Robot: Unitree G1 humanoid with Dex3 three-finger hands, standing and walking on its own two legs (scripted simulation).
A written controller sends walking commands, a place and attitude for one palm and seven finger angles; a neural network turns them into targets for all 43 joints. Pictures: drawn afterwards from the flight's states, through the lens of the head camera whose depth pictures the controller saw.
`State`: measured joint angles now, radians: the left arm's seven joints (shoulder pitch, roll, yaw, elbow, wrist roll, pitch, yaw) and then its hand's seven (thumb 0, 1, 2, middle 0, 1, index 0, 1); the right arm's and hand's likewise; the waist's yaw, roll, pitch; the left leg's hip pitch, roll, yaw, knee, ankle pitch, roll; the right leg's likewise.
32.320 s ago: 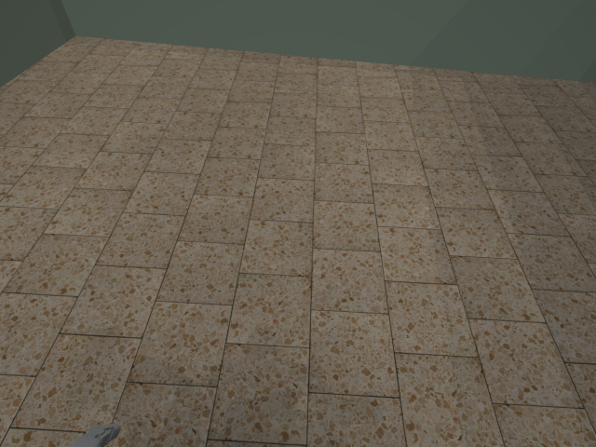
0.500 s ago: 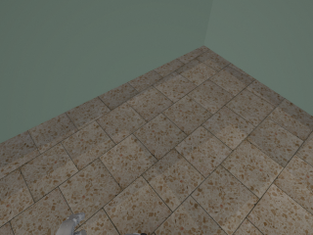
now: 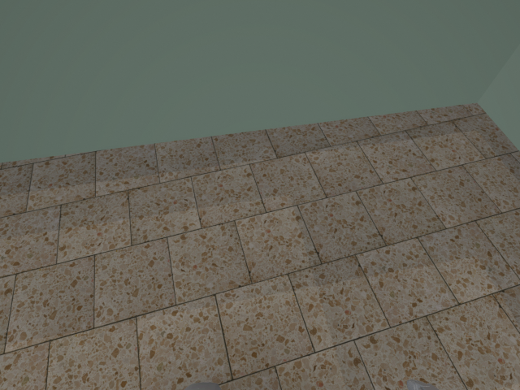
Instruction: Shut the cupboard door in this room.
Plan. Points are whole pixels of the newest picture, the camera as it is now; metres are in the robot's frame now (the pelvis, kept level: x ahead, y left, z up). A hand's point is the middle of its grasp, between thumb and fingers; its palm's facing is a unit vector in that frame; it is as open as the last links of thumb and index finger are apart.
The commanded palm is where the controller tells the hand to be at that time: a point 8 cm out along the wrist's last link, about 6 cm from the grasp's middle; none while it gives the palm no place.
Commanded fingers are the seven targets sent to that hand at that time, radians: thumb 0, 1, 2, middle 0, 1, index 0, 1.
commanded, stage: walk to a spot facing it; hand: left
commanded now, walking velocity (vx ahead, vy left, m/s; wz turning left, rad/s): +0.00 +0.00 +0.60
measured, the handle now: out of the picture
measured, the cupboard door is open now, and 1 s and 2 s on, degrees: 87 87 87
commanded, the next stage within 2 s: none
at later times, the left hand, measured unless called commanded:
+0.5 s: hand (138, 376) +0.14 +0.22 -0.14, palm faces +0.20 -0.94 -0.27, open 7.4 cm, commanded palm none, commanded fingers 0.00 0.90 0.90 -0.20 -0.30 -0.20 -0.30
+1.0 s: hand out of the picture +0.02 +0.14 -0.16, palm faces +0.61 -0.77 -0.21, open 7.4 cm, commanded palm none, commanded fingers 0.00 0.90 0.90 -0.20 -0.30 -0.20 -0.30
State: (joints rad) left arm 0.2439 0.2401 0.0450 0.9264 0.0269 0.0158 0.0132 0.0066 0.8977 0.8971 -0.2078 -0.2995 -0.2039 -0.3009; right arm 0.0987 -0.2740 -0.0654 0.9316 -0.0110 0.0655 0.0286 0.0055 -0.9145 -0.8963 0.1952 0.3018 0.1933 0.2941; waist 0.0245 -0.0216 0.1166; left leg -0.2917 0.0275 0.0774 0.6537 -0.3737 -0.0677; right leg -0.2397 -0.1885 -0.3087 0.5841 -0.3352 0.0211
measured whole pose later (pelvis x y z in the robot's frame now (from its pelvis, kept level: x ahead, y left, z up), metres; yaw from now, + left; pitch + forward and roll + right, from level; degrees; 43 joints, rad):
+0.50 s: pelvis +0.06 -0.01 +0.00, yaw +15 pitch +1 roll +1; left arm 0.11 0.23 0.04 0.87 0.02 -0.01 -0.03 0.01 0.90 0.90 -0.20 -0.30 -0.20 -0.30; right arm 0.30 -0.23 -0.06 0.97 -0.02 0.02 0.01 0.00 -0.91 -0.90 0.20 0.30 0.20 0.30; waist -0.05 0.04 0.05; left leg -0.22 -0.05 -0.15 0.57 -0.37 0.00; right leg -0.34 -0.05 -0.07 0.58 -0.29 0.05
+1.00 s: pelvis +0.21 +0.06 -0.01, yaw +34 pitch +1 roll +1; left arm 0.48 0.17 0.02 1.08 0.03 -0.06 0.00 0.01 0.90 0.90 -0.20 -0.30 -0.20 -0.30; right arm 0.03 -0.24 -0.04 0.92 -0.03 -0.01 0.05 0.01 -0.92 -0.90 0.19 0.30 0.19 0.29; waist 0.06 0.00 0.13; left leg -0.48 0.00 0.17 0.64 -0.22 0.06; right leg 0.08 -0.15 -0.40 0.49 -0.49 0.07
